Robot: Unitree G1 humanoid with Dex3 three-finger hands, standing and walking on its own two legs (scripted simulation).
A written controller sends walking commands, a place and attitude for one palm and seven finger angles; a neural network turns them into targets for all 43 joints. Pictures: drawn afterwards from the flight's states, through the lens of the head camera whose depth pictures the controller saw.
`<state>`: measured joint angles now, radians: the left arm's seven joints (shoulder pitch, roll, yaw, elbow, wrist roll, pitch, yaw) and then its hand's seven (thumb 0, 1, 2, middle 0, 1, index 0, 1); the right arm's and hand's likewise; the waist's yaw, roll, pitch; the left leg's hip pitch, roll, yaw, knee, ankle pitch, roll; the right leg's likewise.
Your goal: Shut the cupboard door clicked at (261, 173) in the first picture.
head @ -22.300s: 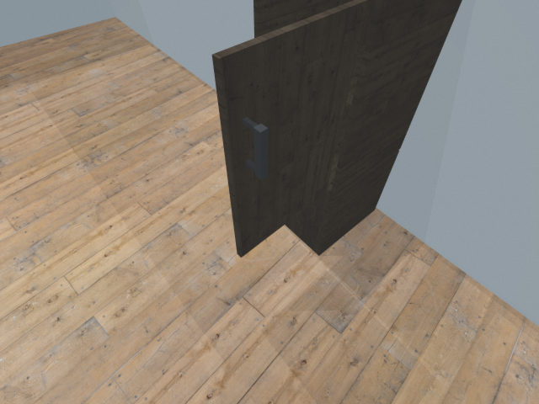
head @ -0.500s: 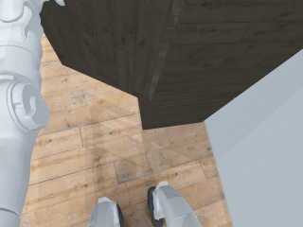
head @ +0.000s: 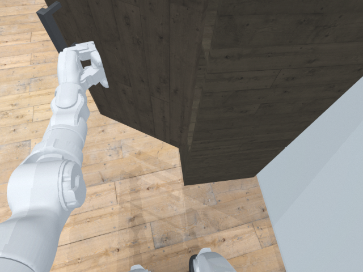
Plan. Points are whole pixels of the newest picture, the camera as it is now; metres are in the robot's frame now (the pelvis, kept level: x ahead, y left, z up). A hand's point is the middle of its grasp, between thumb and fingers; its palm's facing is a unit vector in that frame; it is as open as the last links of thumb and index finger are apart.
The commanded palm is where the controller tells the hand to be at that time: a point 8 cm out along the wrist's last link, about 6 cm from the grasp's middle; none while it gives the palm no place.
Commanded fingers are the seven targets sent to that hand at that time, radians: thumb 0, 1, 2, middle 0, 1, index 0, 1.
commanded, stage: pull the fist back off the door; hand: left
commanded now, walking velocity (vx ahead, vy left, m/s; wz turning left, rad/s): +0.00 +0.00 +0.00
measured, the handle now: (61, 32) +0.67 +0.20 +0.10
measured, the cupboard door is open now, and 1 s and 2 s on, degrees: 58 58 58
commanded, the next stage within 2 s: draw the hand back to the body in 0.22 s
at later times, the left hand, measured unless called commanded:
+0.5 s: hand (95, 79) +0.49 +0.11 +0.12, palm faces +0.05 -1.00 -0.03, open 3.1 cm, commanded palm +0.43 +0.17 +0.12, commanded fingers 0.00 0.90 0.90 -1.30 -1.50 -1.30 -1.50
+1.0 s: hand (29, 159) +0.31 +0.18 +0.16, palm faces +0.16 -0.97 -0.18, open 3.1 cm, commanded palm +0.28 +0.23 +0.17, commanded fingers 0.00 0.90 0.90 -0.92 -1.08 -0.92 -1.08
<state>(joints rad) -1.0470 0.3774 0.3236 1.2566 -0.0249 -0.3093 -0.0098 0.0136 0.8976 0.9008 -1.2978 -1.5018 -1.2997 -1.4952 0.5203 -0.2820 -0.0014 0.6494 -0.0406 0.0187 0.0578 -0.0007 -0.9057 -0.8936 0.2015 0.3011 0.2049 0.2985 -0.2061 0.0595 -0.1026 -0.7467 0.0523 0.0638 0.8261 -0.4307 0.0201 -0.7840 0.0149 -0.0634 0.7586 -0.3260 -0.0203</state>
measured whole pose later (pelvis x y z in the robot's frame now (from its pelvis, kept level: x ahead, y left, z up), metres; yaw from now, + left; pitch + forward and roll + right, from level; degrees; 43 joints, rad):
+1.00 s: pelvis -0.01 -0.01 +0.04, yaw +1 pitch +0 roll +0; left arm -0.16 0.26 0.13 0.26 -0.11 -0.13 0.00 0.02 0.89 0.90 -1.16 -1.34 -1.16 -1.34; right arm 0.18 -0.25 0.02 0.58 0.06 -0.02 -0.08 0.01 -0.91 -0.89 0.20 0.30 0.20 0.30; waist 0.00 0.05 -0.03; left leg -0.22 0.01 0.07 0.51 -0.29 0.02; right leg -0.29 -0.01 -0.06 0.51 -0.24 -0.02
